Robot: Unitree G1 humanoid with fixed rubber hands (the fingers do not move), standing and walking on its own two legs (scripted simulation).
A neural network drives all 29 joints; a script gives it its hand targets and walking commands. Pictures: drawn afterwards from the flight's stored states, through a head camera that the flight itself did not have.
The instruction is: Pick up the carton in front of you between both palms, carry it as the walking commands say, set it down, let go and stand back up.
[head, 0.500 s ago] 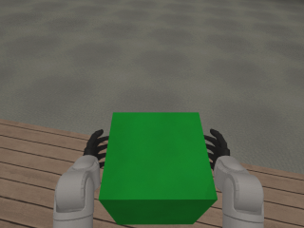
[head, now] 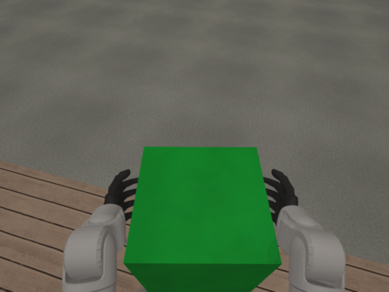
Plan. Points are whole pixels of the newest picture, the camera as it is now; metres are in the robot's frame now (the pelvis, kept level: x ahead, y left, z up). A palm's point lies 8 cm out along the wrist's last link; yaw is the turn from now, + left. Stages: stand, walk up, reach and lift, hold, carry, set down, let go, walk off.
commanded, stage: carry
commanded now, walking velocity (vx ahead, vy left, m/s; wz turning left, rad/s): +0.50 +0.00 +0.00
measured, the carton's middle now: (199, 225) +0.25 +0.01 +0.02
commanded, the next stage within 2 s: none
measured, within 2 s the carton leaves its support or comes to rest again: neither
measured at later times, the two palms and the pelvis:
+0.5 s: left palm (153, 76) +0.67 +0.18 +0.08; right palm (255, 81) +0.66 -0.12 +0.10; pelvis +0.33 +0.05 -0.01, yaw -1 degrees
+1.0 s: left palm (168, 28) +1.03 +0.19 +0.08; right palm (243, 31) +1.03 -0.11 +0.08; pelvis +0.69 +0.03 -0.02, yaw -1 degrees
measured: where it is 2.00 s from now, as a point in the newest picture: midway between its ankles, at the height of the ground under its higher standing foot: (198, 130)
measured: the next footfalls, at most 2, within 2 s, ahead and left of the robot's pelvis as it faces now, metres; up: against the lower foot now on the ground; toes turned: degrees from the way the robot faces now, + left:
left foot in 0.20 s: +0.32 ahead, +0.11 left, +0.00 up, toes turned +9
right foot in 0.66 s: +0.63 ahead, -0.05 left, +0.00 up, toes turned -9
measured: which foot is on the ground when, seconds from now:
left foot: up 0.00-0.18, down 0.20-0.66, up 0.68-1.00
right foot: down 0.00-0.22, up 0.24-0.64, down 0.66-1.00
